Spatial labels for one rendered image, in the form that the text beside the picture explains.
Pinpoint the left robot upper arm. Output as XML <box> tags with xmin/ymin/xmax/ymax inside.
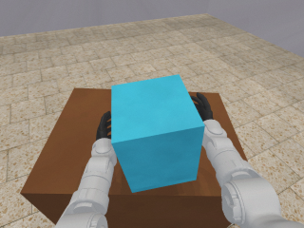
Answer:
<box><xmin>55</xmin><ymin>211</ymin><xmax>108</xmax><ymax>228</ymax></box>

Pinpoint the right robot forearm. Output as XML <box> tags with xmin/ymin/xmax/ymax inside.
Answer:
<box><xmin>202</xmin><ymin>119</ymin><xmax>281</xmax><ymax>213</ymax></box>

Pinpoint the right robot upper arm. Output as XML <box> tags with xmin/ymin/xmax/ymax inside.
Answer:
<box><xmin>221</xmin><ymin>177</ymin><xmax>304</xmax><ymax>228</ymax></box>

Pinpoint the pedestal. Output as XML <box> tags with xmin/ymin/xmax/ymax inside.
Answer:
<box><xmin>20</xmin><ymin>87</ymin><xmax>248</xmax><ymax>228</ymax></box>

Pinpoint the right robot hand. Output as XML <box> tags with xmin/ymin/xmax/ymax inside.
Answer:
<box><xmin>190</xmin><ymin>92</ymin><xmax>214</xmax><ymax>122</ymax></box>

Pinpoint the carton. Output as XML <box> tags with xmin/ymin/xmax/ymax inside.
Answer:
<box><xmin>111</xmin><ymin>74</ymin><xmax>205</xmax><ymax>193</ymax></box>

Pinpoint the left robot forearm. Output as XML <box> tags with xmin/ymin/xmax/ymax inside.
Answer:
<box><xmin>54</xmin><ymin>138</ymin><xmax>117</xmax><ymax>228</ymax></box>

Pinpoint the left robot hand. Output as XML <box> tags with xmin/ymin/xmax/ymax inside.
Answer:
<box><xmin>96</xmin><ymin>111</ymin><xmax>112</xmax><ymax>141</ymax></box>

